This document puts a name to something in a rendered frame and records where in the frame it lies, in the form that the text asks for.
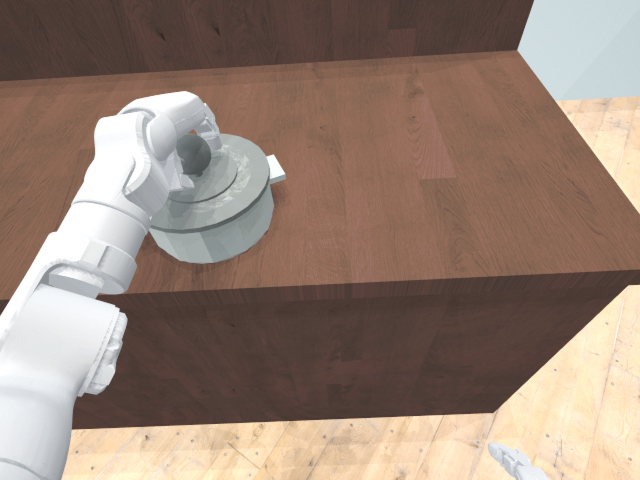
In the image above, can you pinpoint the robot right hand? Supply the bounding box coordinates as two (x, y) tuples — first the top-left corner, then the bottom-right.
(488, 442), (549, 480)

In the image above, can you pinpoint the robot left hand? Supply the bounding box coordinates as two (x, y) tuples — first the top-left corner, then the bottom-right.
(122, 91), (222, 192)

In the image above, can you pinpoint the pot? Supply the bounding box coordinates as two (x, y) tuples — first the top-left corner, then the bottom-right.
(149, 154), (286, 264)

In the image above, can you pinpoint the left robot forearm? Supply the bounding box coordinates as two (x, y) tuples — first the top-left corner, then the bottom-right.
(0, 104), (177, 352)

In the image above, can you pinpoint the lid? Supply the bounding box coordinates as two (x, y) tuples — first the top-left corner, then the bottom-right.
(150, 134), (270, 234)

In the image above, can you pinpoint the knob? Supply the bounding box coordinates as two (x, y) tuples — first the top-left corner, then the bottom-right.
(176, 133), (211, 175)

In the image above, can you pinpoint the table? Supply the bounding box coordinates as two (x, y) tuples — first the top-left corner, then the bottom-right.
(0, 0), (640, 430)

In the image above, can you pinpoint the robot left upper arm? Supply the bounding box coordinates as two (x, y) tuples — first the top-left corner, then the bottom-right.
(0, 284), (128, 480)

